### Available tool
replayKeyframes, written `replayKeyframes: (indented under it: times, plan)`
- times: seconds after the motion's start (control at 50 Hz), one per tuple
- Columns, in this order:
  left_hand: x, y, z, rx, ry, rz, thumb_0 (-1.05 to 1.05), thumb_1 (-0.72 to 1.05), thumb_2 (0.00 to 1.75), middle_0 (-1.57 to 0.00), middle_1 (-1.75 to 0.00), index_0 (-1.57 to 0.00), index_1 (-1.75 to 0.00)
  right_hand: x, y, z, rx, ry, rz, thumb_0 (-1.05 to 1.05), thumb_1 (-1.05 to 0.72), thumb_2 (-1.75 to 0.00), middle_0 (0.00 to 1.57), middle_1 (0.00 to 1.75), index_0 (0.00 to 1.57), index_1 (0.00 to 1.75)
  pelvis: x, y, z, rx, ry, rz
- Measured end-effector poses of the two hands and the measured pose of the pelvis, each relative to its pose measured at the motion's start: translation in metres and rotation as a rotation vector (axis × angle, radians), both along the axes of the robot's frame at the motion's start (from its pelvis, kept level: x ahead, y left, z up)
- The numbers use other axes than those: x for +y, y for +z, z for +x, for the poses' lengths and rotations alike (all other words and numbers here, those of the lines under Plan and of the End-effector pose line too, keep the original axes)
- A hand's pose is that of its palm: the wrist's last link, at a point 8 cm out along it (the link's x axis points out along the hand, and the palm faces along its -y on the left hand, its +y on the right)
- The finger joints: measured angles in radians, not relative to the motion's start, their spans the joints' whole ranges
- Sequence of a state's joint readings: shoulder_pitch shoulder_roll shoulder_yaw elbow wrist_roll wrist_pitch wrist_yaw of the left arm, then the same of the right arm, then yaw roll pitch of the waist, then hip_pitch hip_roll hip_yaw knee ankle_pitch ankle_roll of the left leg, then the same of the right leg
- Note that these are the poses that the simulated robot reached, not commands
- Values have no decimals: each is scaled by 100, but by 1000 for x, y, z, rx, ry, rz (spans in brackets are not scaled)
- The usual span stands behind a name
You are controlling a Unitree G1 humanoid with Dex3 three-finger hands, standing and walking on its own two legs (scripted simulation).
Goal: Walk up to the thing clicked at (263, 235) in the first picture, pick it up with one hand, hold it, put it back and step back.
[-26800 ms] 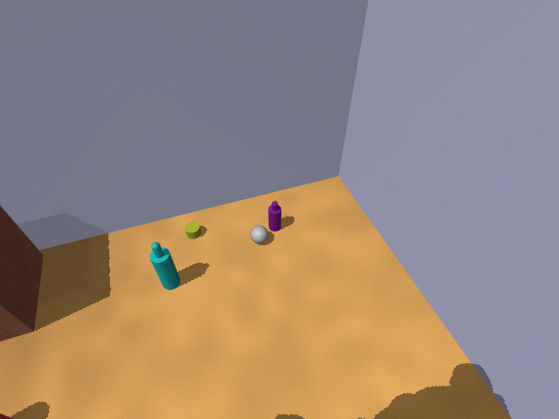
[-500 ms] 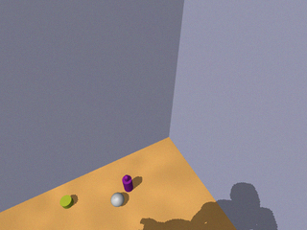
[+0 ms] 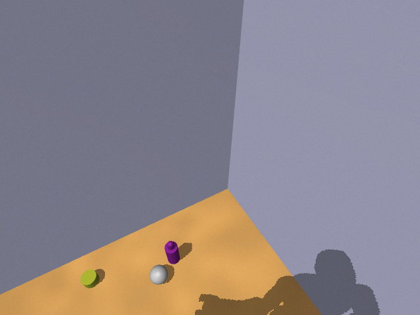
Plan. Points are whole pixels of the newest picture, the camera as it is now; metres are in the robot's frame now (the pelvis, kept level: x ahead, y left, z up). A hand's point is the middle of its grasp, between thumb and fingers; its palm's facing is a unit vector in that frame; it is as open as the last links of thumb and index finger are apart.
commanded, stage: walk up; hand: left
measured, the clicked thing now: (158, 274) +0.47 +0.24 -0.73
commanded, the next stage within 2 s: stand in 0.94 s
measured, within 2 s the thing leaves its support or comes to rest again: neither
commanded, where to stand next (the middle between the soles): +0.08 +0.00 m, yaw +1 degrees
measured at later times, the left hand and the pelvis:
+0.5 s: hand out of the picture +0.08 +0.27 -0.15, palm faces +0.01 -0.94 -0.35, open 7.4 cm; pelvis +0.02 +0.00 +0.01, yaw +1 degrees
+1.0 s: hand out of the picture +0.11 +0.25 -0.14, palm faces +0.00 -0.94 -0.34, open 7.4 cm; pelvis +0.03 +0.00 +0.01, yaw +1 degrees
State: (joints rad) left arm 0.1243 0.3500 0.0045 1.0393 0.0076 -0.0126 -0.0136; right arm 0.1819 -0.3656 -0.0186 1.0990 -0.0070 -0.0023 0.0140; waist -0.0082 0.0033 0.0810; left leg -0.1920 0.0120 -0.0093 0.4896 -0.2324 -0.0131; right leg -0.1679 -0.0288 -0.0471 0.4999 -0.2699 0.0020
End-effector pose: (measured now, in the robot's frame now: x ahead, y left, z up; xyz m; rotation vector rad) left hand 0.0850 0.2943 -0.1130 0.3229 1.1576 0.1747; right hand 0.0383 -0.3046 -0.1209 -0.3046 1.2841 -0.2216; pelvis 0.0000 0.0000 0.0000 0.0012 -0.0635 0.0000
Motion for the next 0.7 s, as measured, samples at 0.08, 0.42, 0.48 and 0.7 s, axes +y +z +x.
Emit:
replayKeyframes:
  times: [0.08,0.42,0.48,0.7]
  plan:
    - [4,0,5,-7,6,-13,0,90,89,-21,-30,-21,-30,9,7,11,-20,15,6,0,-91,-89,21,30,20,30,2,4,3,6,0,-6]
    - [16,5,-9,57,59,8,0,90,89,-20,-30,-20,-30,15,16,69,-112,59,7,0,-91,-89,21,30,20,30,5,9,15,17,8,-5]
    - [15,5,-11,68,65,10,0,90,89,-20,-30,-20,-30,15,15,73,-110,61,9,0,-91,-89,21,30,20,30,5,10,17,18,10,-4]
    - [8,3,-6,78,65,5,0,90,89,-20,-30,-20,-30,12,11,69,-70,50,13,0,-91,-89,21,30,20,30,1,10,23,22,15,-4]
